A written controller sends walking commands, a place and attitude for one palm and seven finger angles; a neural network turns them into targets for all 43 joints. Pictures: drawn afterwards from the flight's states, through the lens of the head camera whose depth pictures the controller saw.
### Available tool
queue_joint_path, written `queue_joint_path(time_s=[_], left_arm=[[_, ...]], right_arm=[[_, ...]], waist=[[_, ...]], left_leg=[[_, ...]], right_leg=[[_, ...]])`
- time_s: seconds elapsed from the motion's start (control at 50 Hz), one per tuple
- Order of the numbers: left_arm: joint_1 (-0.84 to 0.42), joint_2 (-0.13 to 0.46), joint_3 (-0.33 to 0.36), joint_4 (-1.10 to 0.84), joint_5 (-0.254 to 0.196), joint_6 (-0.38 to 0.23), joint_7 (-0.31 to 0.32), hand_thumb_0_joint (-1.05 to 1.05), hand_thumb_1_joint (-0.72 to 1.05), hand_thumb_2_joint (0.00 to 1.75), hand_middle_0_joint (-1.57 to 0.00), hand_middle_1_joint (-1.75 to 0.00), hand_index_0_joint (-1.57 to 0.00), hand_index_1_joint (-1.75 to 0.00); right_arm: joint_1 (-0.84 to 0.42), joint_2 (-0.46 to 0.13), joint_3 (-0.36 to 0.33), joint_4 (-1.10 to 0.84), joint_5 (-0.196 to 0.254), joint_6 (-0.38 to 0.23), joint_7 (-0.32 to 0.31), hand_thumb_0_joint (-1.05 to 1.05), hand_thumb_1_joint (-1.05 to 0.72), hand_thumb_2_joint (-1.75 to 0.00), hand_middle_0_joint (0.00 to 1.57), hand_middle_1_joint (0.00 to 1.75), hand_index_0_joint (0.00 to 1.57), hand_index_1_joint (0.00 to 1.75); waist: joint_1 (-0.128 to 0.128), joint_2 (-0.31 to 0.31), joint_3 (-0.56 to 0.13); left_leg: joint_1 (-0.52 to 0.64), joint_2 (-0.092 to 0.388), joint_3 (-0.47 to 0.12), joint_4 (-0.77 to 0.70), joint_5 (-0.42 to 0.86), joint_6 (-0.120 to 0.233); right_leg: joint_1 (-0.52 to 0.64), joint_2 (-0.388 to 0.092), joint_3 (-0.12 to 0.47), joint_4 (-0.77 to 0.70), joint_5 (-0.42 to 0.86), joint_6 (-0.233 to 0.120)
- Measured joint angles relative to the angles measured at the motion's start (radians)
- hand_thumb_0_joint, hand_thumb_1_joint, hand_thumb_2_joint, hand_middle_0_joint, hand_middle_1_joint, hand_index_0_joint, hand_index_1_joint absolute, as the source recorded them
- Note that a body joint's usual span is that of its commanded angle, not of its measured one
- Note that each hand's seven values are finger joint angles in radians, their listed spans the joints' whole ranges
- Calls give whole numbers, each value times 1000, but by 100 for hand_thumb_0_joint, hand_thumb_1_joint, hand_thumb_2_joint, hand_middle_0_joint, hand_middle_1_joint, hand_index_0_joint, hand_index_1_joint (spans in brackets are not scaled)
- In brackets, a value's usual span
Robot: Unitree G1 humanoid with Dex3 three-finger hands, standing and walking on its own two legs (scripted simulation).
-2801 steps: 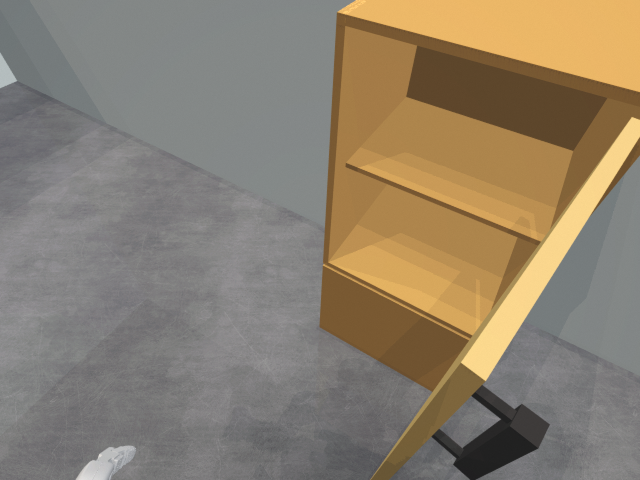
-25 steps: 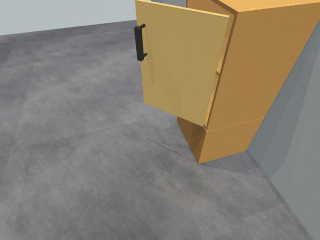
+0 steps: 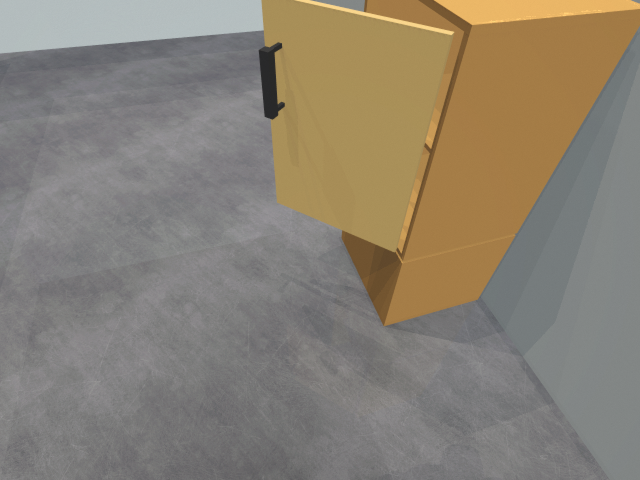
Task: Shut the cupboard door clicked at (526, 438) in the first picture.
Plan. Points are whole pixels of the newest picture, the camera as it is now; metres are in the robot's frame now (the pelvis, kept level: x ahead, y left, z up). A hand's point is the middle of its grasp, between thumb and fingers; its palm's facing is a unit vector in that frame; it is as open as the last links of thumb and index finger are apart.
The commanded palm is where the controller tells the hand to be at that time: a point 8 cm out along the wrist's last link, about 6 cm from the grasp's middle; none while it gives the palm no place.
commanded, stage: look to check the result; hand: left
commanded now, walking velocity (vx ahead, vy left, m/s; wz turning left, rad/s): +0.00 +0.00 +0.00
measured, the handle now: (274, 81) +0.93 +0.15 +0.05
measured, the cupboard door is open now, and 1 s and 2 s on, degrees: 42 42 42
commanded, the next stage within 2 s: walk to a spot facing it in 0.50 s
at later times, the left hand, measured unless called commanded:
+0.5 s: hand out of the picture +0.02 +0.20 -0.17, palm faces +0.01 -0.97 -0.25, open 7.4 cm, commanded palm none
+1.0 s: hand out of the picture +0.03 +0.22 -0.20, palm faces +0.19 -0.96 -0.22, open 7.4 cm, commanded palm none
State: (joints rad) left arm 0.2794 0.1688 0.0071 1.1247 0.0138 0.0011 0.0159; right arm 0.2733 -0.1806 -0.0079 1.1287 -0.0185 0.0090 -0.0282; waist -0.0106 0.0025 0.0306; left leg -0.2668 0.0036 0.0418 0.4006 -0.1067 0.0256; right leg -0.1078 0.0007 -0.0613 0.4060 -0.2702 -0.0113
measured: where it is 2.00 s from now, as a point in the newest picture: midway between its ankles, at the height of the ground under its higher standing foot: outside the picture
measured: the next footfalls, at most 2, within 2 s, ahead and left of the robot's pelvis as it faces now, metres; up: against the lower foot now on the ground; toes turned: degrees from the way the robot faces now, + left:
right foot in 1.34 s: +0.06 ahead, -0.15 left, +0.00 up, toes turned +23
left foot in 1.66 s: -0.03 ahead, +0.11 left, +0.00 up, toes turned +41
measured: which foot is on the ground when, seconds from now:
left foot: down 0.00-1.00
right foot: down 0.00-0.96, up 0.98-1.00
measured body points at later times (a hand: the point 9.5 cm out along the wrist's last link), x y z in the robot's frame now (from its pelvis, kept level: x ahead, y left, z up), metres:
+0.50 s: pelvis +0.01 +0.00 +0.00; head +0.02 -0.01 +0.45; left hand +0.02 +0.25 -0.15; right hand +0.05 -0.26 -0.15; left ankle +0.07 +0.10 -0.74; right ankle -0.03 -0.11 -0.74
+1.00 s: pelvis +0.01 +0.01 -0.03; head +0.05 +0.04 +0.42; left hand +0.02 +0.27 -0.19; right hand +0.07 -0.23 -0.17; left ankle +0.05 +0.11 -0.74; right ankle -0.03 -0.11 -0.72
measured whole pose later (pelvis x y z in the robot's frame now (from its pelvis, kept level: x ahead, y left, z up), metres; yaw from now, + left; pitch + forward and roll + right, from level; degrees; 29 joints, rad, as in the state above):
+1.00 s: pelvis +0.01 +0.01 -0.03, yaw +10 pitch -2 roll -1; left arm 0.20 0.22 0.05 1.00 0.02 0.04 0.03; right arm 0.25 -0.18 -0.03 1.03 -0.03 0.04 0.00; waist -0.02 -0.04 0.12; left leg -0.37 -0.01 0.04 0.70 -0.25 0.04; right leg -0.22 -0.08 -0.15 0.83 -0.53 0.02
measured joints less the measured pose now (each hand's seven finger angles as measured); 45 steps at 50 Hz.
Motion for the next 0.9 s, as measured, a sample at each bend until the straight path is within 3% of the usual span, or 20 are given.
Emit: queue_joint_path(time_s=[0.44, 0.7, 0.82, 0.9], left_arm=[[-17, 51, 2, 12, 0, -6, 2, 1, 90, 90, -20, -30, -20, -30], [-55, 67, 3, 2, -1, -4, 2, 1, 90, 90, -20, -30, -20, -30], [-68, 52, 20, -47, 1, 16, 9, 1, 90, 90, -20, -30, -20, -30], [-65, 45, 34, -83, 12, 25, 13, 1, 90, 90, -21, -30, -20, -30]], right_arm=[[-75, -40, 1, -2, 3, -4, 4, 0, -90, -89, 20, 30, 20, 30], [-90, -69, 1, -6, 2, -3, 4, 0, -90, -89, 20, 30, 20, 30], [-65, -48, -8, -35, -1, 24, 11, 0, -90, -89, 20, 30, 20, 29], [-38, -23, -23, -55, -3, 50, 20, 0, -90, -89, 20, 30, 20, 29]], waist=[[11, 12, 10], [3, 4, 7], [-5, 12, 26], [-13, 5, 52]], left_leg=[[36, 4, 1, -17, -12, -6], [43, 4, -5, -22, -15, -11], [-35, -9, -48, 103, -62, -12], [-105, 9, -17, 335, -248, -31]], right_leg=[[47, 5, 3, -44, 3, -3], [60, 7, -3, -57, 3, -5], [16, -2, -53, 41, -55, -7], [8, -22, -111, 123, -114, -3]])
